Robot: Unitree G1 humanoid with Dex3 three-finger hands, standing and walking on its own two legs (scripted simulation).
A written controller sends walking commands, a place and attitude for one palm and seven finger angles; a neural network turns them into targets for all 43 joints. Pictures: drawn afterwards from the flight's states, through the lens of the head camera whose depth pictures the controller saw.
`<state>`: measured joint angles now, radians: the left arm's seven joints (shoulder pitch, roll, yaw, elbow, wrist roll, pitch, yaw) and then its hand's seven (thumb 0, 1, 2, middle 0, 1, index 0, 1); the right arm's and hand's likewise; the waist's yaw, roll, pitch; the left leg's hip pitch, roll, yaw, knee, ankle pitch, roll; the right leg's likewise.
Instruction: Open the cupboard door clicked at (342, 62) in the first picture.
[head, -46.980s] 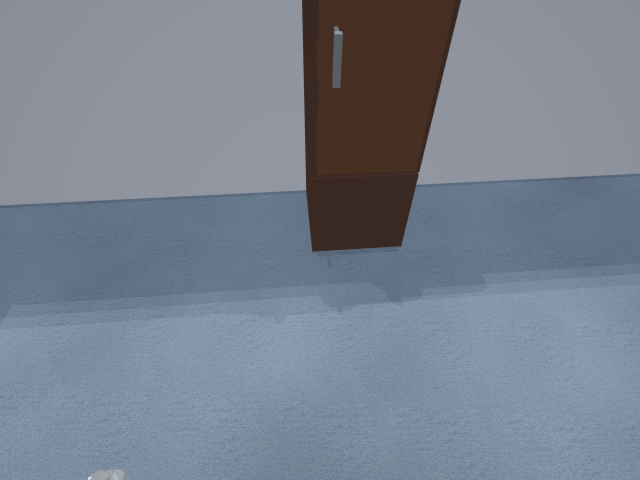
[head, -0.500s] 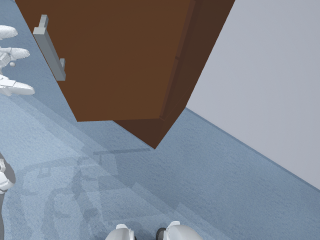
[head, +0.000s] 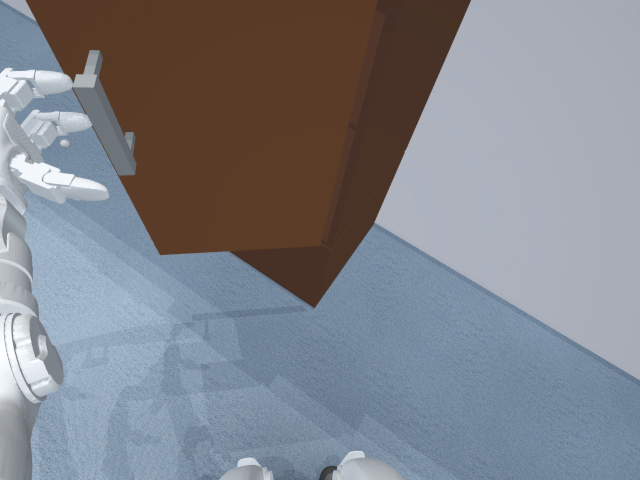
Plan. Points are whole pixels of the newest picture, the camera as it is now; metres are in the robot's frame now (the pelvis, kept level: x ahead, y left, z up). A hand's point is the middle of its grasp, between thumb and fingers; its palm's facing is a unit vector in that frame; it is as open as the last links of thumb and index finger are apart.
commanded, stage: slide the fingers in behind the handle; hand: left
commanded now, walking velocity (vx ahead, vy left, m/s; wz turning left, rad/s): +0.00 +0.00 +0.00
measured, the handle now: (111, 117) +0.53 +0.23 +0.10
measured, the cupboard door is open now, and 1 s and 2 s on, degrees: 40 39 39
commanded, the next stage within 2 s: close the thumb around the handle in 1.16 s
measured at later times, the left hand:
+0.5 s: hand (97, 144) +0.49 +0.23 +0.10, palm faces +0.07 -1.00 +0.00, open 13.9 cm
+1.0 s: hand (125, 142) +0.49 +0.20 +0.10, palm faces +0.06 -1.00 +0.00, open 13.8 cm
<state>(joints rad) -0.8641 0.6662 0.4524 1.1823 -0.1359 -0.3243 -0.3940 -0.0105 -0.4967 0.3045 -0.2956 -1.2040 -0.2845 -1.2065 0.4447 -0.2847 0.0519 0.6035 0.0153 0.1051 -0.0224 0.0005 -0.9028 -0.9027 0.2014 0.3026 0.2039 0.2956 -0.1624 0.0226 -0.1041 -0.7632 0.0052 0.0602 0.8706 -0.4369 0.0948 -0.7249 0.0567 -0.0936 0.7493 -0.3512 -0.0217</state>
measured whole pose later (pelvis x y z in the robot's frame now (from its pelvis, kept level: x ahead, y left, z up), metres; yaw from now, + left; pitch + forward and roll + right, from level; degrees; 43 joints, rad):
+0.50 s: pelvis -0.01 -0.02 +0.00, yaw +1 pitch +18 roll -4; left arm -0.93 0.63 0.40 1.24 -0.14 -0.34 -0.33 -0.01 -0.50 0.30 -0.30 -1.20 -0.31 -1.23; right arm 0.42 -0.29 0.06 0.63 0.02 0.08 -0.03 0.00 -0.90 -0.90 0.20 0.30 0.20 0.30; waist -0.16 0.02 -0.09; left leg -0.78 0.01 0.04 0.89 -0.43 0.08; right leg -0.74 0.06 -0.11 0.78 -0.36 -0.04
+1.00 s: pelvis +0.00 -0.02 +0.00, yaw +1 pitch +18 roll -3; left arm -0.91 0.55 0.39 1.22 -0.12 -0.35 -0.27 -0.01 -0.50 0.30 -0.30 -1.21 -0.31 -1.24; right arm 0.41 -0.28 0.05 0.63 0.01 0.06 -0.01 0.00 -0.90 -0.90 0.20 0.30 0.20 0.30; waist -0.16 0.03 -0.10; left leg -0.76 0.01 0.05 0.88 -0.44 0.08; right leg -0.73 0.06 -0.10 0.78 -0.37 -0.05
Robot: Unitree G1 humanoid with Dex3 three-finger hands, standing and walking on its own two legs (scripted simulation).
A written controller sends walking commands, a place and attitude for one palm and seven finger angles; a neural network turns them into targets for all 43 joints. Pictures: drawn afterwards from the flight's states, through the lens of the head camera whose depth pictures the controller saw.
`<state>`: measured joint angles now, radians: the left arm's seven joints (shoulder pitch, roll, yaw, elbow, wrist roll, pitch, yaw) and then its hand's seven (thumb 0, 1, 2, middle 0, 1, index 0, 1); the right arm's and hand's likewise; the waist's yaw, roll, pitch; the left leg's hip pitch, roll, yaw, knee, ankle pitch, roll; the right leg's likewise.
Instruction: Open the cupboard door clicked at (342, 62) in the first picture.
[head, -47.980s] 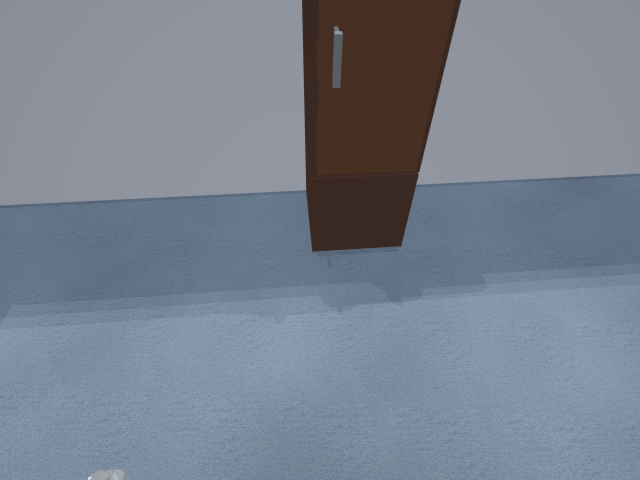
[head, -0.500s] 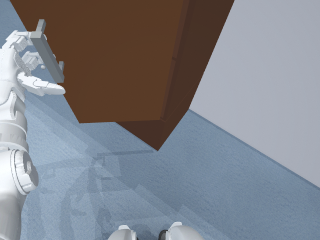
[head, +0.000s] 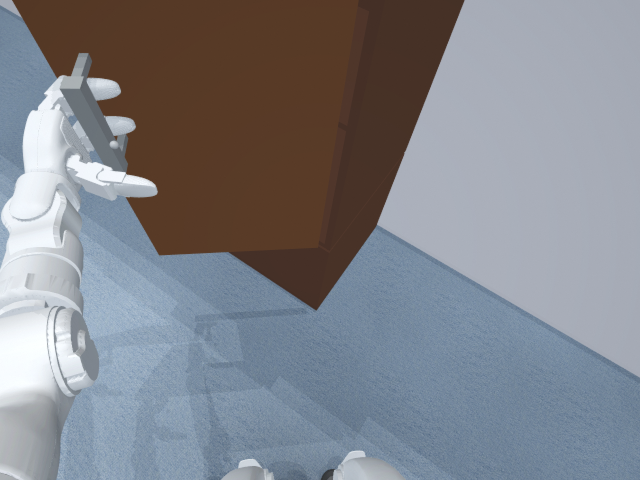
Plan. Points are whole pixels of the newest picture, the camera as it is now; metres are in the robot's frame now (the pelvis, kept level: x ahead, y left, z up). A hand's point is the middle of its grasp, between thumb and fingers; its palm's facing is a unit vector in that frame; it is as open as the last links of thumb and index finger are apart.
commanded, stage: slide the fingers in behind the handle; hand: left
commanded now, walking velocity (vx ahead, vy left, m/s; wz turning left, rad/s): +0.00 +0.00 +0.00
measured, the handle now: (101, 118) +0.54 +0.24 +0.10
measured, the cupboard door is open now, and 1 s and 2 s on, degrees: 39 39 79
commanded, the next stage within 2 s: close the thumb around the handle in 0.16 s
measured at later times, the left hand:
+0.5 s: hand (114, 147) +0.49 +0.21 +0.10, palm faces +0.04 -1.00 -0.01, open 12.4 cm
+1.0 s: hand (114, 150) +0.49 +0.21 +0.10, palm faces +0.01 -1.00 +0.01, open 5.5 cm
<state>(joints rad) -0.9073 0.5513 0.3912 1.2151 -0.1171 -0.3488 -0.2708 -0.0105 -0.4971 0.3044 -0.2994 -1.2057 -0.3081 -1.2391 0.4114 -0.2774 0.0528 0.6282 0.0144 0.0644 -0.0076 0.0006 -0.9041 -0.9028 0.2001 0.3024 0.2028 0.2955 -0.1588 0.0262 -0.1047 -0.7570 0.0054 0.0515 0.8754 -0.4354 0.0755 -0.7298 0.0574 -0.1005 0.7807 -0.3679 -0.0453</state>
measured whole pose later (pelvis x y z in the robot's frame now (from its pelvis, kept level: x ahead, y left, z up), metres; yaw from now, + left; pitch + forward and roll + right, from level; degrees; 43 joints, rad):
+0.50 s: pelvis +0.00 +0.00 +0.00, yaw +0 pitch +17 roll -3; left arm -0.90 0.56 0.39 1.22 -0.12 -0.36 -0.27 -0.01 -0.24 0.41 -0.31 -1.23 -0.31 -1.23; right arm 0.42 -0.29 0.05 0.63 0.02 0.07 -0.02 0.00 -0.90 -0.90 0.20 0.30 0.20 0.30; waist -0.16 0.02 -0.10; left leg -0.75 0.00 0.06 0.87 -0.43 0.08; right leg -0.73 0.06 -0.09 0.78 -0.36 -0.04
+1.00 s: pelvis -0.01 +0.00 +0.00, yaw -1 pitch +17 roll -3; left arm -0.89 0.56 0.42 1.22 -0.11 -0.36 -0.31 0.00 0.73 0.84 -0.39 -1.35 -0.39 -1.35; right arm 0.41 -0.28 0.06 0.61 0.02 0.07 -0.02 0.00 -0.90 -0.90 0.20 0.30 0.20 0.30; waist -0.17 0.02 -0.10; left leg -0.74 0.01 0.06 0.87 -0.43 0.08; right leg -0.72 0.06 -0.09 0.78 -0.36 -0.04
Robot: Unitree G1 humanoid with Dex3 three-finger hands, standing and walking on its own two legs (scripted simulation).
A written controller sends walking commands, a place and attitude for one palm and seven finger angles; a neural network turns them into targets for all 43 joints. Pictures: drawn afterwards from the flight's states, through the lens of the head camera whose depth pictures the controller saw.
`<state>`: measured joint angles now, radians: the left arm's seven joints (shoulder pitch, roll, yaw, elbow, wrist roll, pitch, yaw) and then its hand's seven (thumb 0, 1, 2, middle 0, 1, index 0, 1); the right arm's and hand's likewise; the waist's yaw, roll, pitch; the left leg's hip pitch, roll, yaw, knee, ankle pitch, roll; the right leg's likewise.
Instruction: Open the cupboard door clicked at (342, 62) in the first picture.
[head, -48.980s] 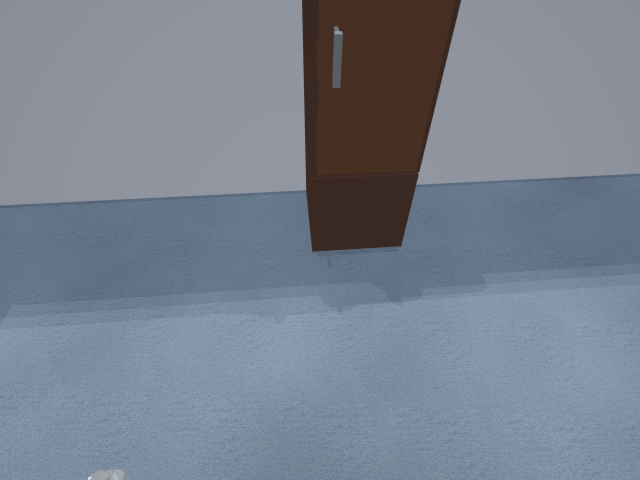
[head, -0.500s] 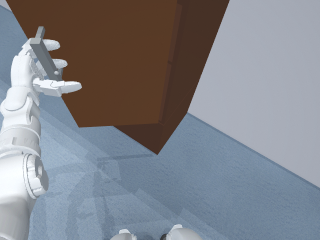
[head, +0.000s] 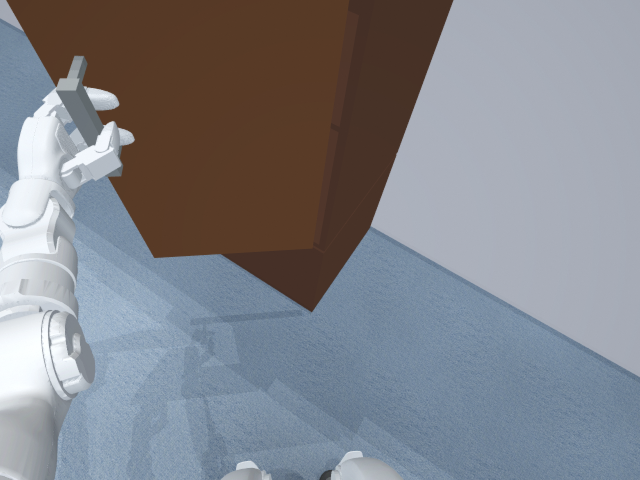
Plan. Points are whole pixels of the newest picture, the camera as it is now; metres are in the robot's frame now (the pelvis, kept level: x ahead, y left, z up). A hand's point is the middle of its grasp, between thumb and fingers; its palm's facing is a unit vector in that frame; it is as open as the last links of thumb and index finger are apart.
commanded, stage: pull the door open along its arc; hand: left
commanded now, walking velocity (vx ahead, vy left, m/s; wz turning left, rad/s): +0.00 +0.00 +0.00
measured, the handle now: (97, 120) +0.54 +0.24 +0.10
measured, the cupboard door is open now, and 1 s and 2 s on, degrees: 39 79 91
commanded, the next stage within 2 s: open thumb and fingers to let go in 1.16 s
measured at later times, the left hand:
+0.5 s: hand (115, 189) +0.44 +0.20 +0.10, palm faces +0.01 -1.00 +0.00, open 5.8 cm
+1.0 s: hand (207, 280) +0.32 +0.10 +0.11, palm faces +0.44 -0.90 +0.01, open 6.1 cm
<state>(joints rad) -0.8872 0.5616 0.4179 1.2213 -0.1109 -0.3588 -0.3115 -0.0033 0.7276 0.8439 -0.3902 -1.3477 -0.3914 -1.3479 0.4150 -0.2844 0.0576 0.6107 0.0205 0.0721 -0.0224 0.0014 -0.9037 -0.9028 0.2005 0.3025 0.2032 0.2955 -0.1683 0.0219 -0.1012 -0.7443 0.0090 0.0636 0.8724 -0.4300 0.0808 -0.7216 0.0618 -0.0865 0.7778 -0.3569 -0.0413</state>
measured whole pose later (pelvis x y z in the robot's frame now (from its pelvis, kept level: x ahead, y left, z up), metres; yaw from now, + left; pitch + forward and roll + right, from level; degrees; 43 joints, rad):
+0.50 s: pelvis +0.02 +0.01 +0.01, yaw -2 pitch +14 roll -3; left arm -0.47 0.39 0.32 0.72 -0.23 -0.28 -0.24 0.00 0.75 0.76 -0.34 -1.35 -0.33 -1.35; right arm 0.41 -0.27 0.03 0.55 0.05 0.07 0.01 0.00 -0.90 -0.90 0.20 0.30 0.20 0.30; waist -0.10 0.04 -0.13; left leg -0.62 0.00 0.10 0.79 -0.43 0.08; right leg -0.62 0.06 -0.04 0.72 -0.36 -0.03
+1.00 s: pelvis +0.02 -0.02 +0.02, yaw +2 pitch +6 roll -1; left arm 0.09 -0.07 -0.11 -0.03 0.02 0.00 0.52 0.02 0.70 0.74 -0.30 -1.28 -0.32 -1.32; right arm 0.18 -0.17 0.04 0.51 -0.03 0.11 0.02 0.01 -0.90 -0.90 0.20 0.30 0.20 0.30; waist -0.01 0.03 -0.11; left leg -0.40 -0.02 0.05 0.72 -0.41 0.05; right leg -0.40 0.05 -0.09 0.69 -0.38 -0.07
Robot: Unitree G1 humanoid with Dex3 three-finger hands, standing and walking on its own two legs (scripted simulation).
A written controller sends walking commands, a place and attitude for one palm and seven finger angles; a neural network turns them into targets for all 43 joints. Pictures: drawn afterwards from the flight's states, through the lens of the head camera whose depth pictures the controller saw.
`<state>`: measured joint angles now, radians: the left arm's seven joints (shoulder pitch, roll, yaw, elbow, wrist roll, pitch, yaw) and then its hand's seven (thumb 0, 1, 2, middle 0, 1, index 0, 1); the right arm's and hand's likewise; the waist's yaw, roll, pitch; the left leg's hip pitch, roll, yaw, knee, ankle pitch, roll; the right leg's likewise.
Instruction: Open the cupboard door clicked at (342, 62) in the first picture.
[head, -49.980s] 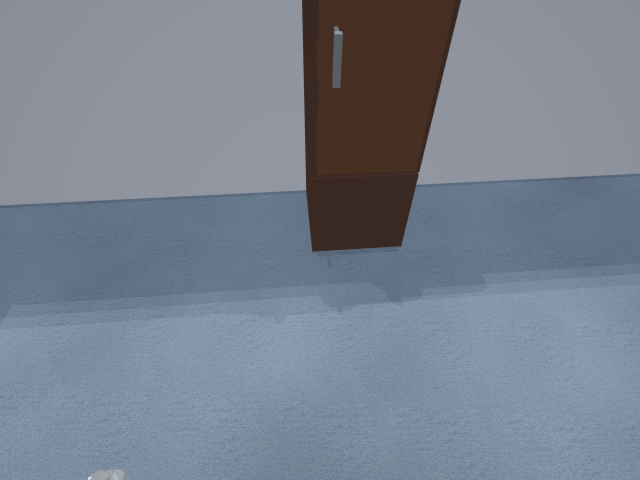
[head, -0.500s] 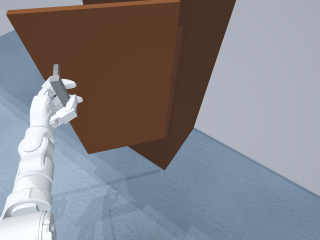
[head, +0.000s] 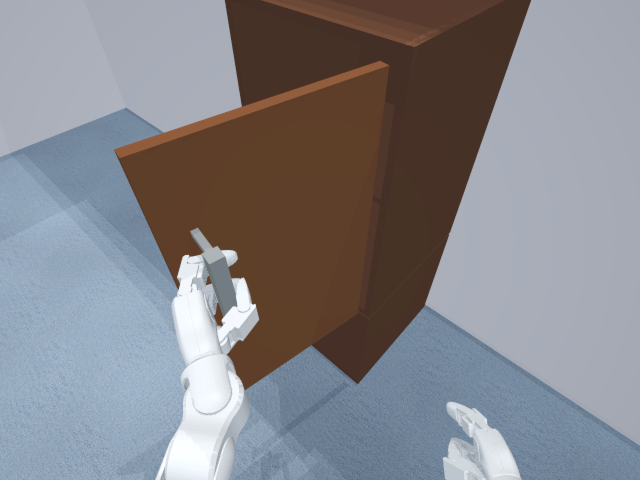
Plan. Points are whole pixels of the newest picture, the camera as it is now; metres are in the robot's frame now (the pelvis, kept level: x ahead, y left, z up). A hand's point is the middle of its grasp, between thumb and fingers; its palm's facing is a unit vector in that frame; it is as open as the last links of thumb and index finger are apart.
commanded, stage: pull the door open along its arc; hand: left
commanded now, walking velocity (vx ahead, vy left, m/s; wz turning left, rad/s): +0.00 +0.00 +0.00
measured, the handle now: (216, 279) +0.34 +0.15 +0.08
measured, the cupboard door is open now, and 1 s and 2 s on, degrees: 79 91 91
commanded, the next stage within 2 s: open thumb and fingers to let go in 0.16 s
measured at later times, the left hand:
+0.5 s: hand (288, 332) +0.27 +0.06 +0.08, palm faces +0.43 -0.90 -0.03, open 7.0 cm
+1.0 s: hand (286, 329) +0.27 +0.06 +0.08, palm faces +0.40 -0.92 -0.02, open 14.8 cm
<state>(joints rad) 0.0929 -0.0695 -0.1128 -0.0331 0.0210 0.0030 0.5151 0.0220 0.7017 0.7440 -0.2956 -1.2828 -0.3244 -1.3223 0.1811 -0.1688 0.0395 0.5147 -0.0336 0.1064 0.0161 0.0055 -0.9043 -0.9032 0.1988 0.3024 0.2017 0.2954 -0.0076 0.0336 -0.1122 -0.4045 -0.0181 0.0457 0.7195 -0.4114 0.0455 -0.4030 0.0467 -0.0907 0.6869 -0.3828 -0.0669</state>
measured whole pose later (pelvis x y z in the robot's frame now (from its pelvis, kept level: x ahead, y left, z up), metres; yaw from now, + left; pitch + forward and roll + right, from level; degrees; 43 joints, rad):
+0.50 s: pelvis -0.02 -0.04 +0.00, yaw +3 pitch +4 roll +1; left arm 0.10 -0.09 -0.19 0.01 0.05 -0.03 0.56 0.01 0.52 0.73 -0.34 -1.31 -0.35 -1.31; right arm 0.18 -0.19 0.03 0.57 -0.04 0.08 -0.01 0.01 -0.91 -0.90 0.20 0.30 0.20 0.30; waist 0.00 0.04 -0.09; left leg -0.41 -0.01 0.00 0.72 -0.37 -0.01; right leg -0.41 0.05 -0.14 0.71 -0.38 -0.12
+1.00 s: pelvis -0.03 -0.03 +0.00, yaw +2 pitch +4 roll +1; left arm 0.01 -0.09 -0.17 0.12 0.04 -0.07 0.56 -0.01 -0.47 0.32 -0.24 -0.86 -0.24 -0.86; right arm 0.19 -0.19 0.02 0.59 -0.03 0.07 -0.01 0.01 -0.91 -0.90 0.20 0.30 0.20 0.30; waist 0.00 0.04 -0.09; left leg -0.42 -0.02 0.01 0.71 -0.35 0.01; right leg -0.42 0.05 -0.13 0.70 -0.35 -0.11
